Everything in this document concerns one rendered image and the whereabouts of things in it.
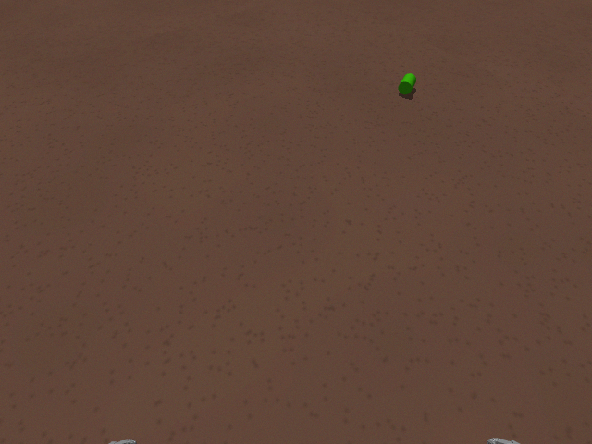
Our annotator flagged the can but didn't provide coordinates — can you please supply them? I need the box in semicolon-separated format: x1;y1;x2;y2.
399;73;416;94

